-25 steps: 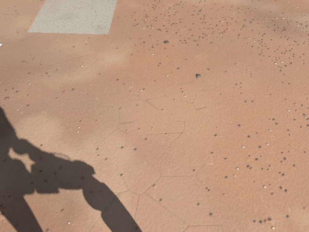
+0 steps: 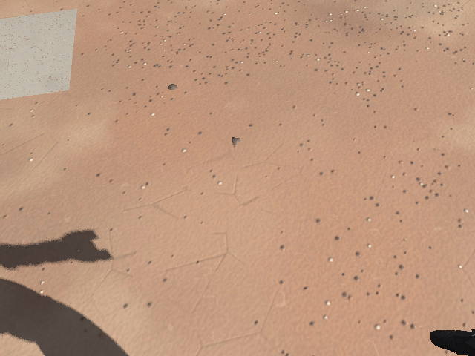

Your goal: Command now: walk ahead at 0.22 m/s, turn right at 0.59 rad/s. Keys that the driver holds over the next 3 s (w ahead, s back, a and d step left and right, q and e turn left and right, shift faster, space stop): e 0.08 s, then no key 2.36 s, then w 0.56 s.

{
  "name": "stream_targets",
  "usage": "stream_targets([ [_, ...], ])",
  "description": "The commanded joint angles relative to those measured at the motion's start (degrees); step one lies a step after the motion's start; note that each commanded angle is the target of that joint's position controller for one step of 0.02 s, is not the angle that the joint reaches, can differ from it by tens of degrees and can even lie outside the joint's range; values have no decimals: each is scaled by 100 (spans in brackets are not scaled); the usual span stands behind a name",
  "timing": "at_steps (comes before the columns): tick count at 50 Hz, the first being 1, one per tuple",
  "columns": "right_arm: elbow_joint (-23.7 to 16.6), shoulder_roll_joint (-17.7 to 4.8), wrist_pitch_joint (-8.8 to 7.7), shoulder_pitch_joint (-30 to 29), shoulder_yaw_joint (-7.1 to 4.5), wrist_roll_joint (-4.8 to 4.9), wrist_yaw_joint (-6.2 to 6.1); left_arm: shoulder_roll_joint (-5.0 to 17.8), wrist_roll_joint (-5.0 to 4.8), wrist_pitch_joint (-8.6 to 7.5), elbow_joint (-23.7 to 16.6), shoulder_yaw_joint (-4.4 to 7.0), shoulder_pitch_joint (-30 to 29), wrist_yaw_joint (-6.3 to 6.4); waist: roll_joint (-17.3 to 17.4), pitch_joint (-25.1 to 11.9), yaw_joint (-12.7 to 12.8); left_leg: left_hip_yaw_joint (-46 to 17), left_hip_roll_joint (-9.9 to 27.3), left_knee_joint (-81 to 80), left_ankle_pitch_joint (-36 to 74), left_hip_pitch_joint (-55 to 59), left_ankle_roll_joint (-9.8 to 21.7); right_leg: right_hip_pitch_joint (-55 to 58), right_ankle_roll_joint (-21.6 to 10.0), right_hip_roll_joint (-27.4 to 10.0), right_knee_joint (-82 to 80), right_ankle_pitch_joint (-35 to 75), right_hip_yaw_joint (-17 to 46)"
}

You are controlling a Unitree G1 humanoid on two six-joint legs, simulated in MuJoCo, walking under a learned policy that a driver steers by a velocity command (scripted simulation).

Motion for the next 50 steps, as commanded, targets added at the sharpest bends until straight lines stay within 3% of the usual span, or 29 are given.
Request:
stream_targets([
  [1, -341, -304, -13, -193, -48, 57, 58, 1019, -41, 49, -342, 303, -75, 128, -699, -779, -78, 288, -503, -849, 817, 1107, -52, -216, -557, -1047, -126, 2759, 742],
  [5, -342, -599, -60, -99, -156, 42, 116, 898, -18, 137, -361, 289, -162, 183, -838, -799, -188, -2, -521, -1502, 402, 1231, 148, 371, -447, -1248, 543, 2223, 1516],
  [7, -222, -663, -152, 368, -192, -41, 102, 697, -11, 124, -442, 221, -375, 184, -786, -960, -447, 118, -343, -2175, 1274, 2035, 421, 374, -189, -934, 1293, 2027, 1451],
  [8, -258, -912, -176, 627, -218, -159, 58, 400, 89, 92, -543, 118, -250, 173, -183, -1534, -455, -605, 530, -2004, 3000, 3202, 764, -72, 62, -509, 2378, 911, 1076],
  [9, -262, -1041, -106, 697, -208, -287, 37, 175, 84, 83, -437, 48, 803, 166, 1234, -1955, -4, -2296, 1835, -1817, 4876, 4605, 1897, -1446, 456, 332, 3879, -2954, 678],
  [10, -193, -804, -21, 784, -190, -52, 70, 695, 37, 112, -281, 113, 1256, 140, 1241, -2295, 43, -3290, 2235, -2034, 3188, 4556, 2318, -1817, 653, -17, 4622, -3028, 726],
  [11, -317, -477, 25, 536, -94, 54, 81, 1068, -17, 214, -214, 226, 682, 163, 593, -1711, -186, -2673, 1796, -2146, 2095, 4115, 2089, -1996, 829, -203, 4983, -2624, 654],
  [12, -313, -365, 99, 393, -36, 23, 89, 1082, -12, 322, -260, 248, 218, 208, 287, -1423, -253, -2113, 1447, -2251, 1271, 3709, 1816, -2065, 910, -290, 4968, -2296, 484],
  [13, -311, -290, 160, 221, 17, 26, 93, 1024, 18, 420, -295, 247, 2, 237, 242, -1112, -249, -1787, 1233, -2411, 752, 3226, 1695, -1996, 965, -385, 4796, -2113, 417],
  [15, -230, -337, 236, 2, 31, -40, 82, 668, 15, 480, -311, 153, -43, 206, 525, -769, -97, -1089, 746, -2735, 211, 2395, 1485, -1351, 982, -537, 3834, -1777, 110],
  [16, -189, -335, 253, -22, 26, -52, 76, 482, 27, 457, -278, 93, -11, 199, 656, -781, -94, -849, 604, -2771, 279, 2311, 1464, -1084, 987, -550, 3312, -1739, -85],
  [18, -103, -423, 274, 78, -2, -24, 56, 337, 74, 397, -232, 22, -103, 185, 754, -931, -208, -718, 607, -2717, 505, 2430, 1548, -681, 956, -620, 2465, -1624, -242],
  [21, -5, -543, 318, 179, -16, 45, 40, 443, 62, 362, -126, 42, -147, 148, 690, -1057, -247, -822, 733, -2637, 5, 2528, 1600, -198, 822, -649, 1403, -771, -311],
  [23, 53, -462, 346, 169, 37, 89, 41, 416, 107, 356, -25, 38, -102, 108, 586, -913, -141, -722, 595, -2620, -813, 2142, 1352, 361, 623, -595, 473, -40, -425],
  [24, 131, -358, 321, 323, 87, 75, 57, 507, 183, 345, -100, 34, -239, 107, 422, -844, -174, -662, 486, -2613, -1288, 1870, 1064, 610, 478, -810, 296, 263, -156],
  [25, 154, -285, 282, 378, 124, -2, 88, 716, 231, 337, -200, 49, -327, 126, 37, -786, -270, -420, 281, -2350, -1634, 1635, 785, 707, 269, -1284, 193, 461, 316],
  [26, 148, -182, 265, 485, 118, -19, 103, 865, 198, 321, -29, 102, -412, 102, -852, -616, -544, 213, -212, -2223, -1604, 2003, 521, -117, 64, -1229, 227, -600, 351],
  [27, 194, -250, 262, 306, 123, -67, 94, 512, 203, 265, -100, 21, -553, 66, -788, -493, -407, 287, -265, -1962, -1227, 2386, 378, -508, 86, -1113, 30, -1167, 307],
  [28, 224, -232, 267, 285, 116, -45, 91, 353, 247, 212, -61, -36, -567, 56, -759, -425, -422, 289, -257, -1903, -1003, 2529, 399, -684, 195, -1084, -45, -1302, 282],
  [32, 424, -244, 299, 433, 111, 0, 42, 442, 168, 58, 44, -28, -388, 73, -464, -368, -386, 211, -185, -1825, -431, 2498, 555, -478, 367, -957, 245, -254, 129],
  [38, 719, -259, 332, 433, 100, 45, 10, 385, 142, 57, 173, -53, -272, 97, -232, -469, -345, 208, -162, -1723, 161, 2679, 515, -288, 359, -870, 379, 357, 39],
  [50, 1358, -321, 464, 360, 62, 84, -121, 298, 118, 28, 660, -79, -208, 103, -197, -461, -372, 190, -147, -1725, 444, 2946, 497, -144, 384, -767, 266, 734, -117],
])
Next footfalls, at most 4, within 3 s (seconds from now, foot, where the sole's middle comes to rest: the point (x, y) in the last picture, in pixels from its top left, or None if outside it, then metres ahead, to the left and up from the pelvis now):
0.16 left None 0.26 0.12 -0.78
0.48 right None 0.15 -0.11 -0.78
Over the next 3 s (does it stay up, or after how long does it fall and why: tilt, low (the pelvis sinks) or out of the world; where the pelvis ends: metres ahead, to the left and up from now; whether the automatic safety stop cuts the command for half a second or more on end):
stays up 0.34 0.01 -0.01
